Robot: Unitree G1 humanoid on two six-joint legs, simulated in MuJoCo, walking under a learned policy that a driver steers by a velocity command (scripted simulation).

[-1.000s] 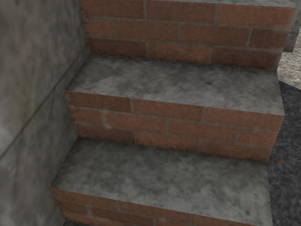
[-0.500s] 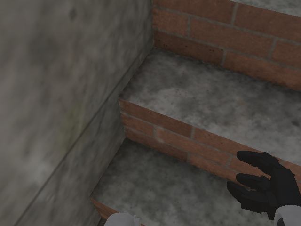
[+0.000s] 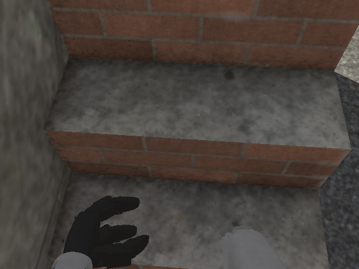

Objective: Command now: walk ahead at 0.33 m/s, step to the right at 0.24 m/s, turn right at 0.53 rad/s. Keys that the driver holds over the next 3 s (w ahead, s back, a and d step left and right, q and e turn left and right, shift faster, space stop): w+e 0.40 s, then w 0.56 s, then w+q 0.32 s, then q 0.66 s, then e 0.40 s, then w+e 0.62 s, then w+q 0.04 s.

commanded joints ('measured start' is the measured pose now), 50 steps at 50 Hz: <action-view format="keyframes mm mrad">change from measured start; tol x32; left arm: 1 328 230 91 8 21 -15 17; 32 414 111 121 61 91 -131 -15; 50 -152 99 60 -45 94 -40 -21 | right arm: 1 -38 -230 -67 -197 -7 -48 43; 26 -381 24 11 -352 -1 39 37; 50 58 -26 -36 15 -5 -153 25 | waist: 1 64 -112 -639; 9 -16 -279 -154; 27 -22 -370 -221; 32 7 240 -371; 50 -14 47 -17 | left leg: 1 -374 -94 -153 539 259 96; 4 -891 -364 -433 1632 -263 36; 18 -1032 -401 -281 1758 -244 -64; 23 -910 -359 -306 1408 -278 -43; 26 -429 -321 -258 578 -660 12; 29 -123 -246 -368 42 -336 35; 32 -67 83 -1128 -124 -436 124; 34 -235 -25 -992 -110 -934 203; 50 12 -82 -409 -250 60 211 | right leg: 1 1098 5 272 -589 45 -21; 4 885 -196 919 -1080 -521 -72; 9 442 -124 747 -1120 -239 -23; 27 530 -203 576 -1368 187 -19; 34 -25 22 335 331 407 216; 45 -259 -73 233 655 392 159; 50 -262 -230 91 95 121 136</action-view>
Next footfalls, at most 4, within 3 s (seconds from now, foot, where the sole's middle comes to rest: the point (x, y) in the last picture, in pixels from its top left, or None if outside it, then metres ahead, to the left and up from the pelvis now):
0.60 left None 0.19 0.18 -0.60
1.04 right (275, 263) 0.30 -0.19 -0.39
1.58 left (165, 97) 0.63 0.07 -0.17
2.24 right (211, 103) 0.61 -0.04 -0.17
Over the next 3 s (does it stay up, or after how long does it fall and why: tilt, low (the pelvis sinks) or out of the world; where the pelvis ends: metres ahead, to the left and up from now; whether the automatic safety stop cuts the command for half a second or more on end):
stays up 0.27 -0.08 0.35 its command is cut before an obstacle from the start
